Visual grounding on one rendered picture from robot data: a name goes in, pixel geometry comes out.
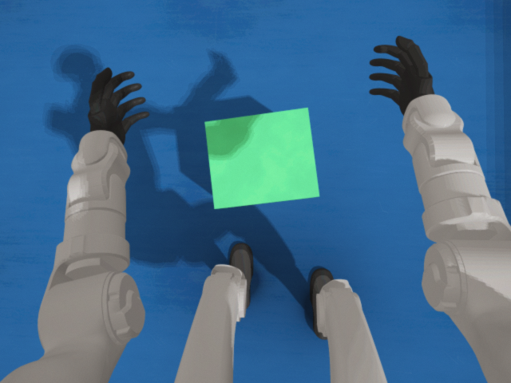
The robot left forearm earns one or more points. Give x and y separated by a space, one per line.
95 214

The robot right hand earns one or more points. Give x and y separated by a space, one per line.
413 79

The robot right thigh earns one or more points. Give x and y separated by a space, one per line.
353 355

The robot left upper arm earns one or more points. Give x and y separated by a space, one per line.
85 325

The robot right forearm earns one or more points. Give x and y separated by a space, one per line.
454 193

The carton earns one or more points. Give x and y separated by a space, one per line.
262 158

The robot right shin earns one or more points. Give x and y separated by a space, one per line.
339 283

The robot right upper arm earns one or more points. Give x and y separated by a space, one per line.
470 280

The robot left hand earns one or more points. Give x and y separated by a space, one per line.
104 113

